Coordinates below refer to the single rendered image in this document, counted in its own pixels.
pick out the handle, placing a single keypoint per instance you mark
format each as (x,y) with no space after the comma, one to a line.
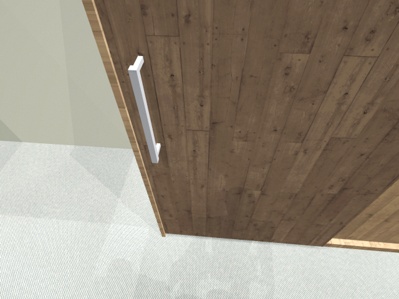
(136,80)

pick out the wardrobe door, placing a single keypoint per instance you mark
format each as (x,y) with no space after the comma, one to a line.
(379,222)
(278,120)

